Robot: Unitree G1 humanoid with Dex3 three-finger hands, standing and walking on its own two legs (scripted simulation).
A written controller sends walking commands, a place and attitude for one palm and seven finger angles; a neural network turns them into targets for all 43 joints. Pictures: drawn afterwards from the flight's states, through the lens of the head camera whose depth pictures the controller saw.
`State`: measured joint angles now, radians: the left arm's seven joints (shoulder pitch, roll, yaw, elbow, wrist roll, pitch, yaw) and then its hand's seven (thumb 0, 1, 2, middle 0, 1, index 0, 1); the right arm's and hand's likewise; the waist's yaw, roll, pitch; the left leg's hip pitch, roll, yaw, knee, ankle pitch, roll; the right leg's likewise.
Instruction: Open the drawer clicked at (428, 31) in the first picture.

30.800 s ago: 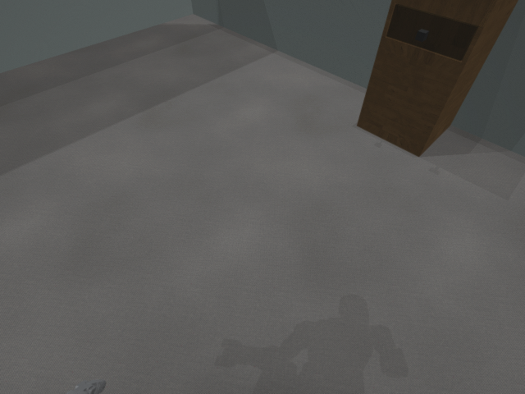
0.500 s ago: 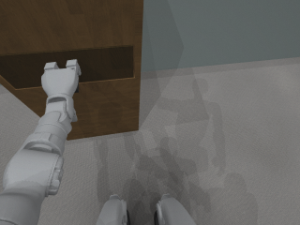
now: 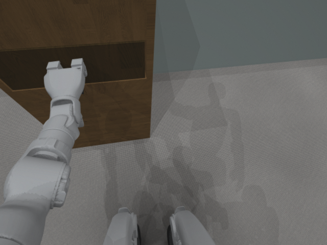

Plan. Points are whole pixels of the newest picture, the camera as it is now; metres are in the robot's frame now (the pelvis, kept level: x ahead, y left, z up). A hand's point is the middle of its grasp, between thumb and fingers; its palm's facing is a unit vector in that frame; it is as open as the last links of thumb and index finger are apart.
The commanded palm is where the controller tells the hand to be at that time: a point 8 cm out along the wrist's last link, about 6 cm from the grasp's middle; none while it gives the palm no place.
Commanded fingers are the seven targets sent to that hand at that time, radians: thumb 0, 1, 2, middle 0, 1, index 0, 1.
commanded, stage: lower the fingers behind the handle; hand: left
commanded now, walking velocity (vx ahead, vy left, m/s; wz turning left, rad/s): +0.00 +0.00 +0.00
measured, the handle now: (74, 78) +0.55 +0.20 -0.01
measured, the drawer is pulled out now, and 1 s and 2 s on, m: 0.00 0.00 0.11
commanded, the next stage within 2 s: close the thumb around the handle in 0.06 s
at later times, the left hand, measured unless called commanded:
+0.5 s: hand (74, 95) +0.51 +0.20 -0.03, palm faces -0.06 -0.04 -1.00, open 10.6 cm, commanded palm +0.49 +0.19 +0.02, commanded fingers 0.00 0.51 0.73 -0.37 -1.31 -0.37 -1.31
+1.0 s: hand (73, 95) +0.51 +0.20 -0.03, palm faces -0.05 -0.04 -1.00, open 7.5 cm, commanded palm +0.49 +0.18 +0.02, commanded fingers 0.00 0.90 0.90 -0.40 -1.35 -0.40 -1.35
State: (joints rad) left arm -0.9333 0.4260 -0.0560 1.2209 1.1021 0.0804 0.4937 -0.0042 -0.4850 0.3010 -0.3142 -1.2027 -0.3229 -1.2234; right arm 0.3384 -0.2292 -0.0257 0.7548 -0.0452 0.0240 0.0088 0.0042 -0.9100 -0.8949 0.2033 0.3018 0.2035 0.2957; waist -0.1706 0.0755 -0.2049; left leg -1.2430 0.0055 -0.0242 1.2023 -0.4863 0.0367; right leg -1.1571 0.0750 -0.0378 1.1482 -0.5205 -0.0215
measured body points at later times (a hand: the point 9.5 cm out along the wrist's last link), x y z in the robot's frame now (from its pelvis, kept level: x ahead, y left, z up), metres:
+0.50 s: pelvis +0.00 +0.00 +0.00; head +0.16 +0.01 +0.43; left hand +0.51 +0.20 +0.02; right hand +0.00 -0.27 -0.12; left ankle +0.03 +0.09 -0.63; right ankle +0.00 -0.11 -0.63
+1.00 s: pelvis +0.01 +0.00 +0.00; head +0.16 +0.01 +0.43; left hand +0.51 +0.20 +0.02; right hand +0.00 -0.26 -0.12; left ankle +0.03 +0.09 -0.63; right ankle +0.00 -0.11 -0.63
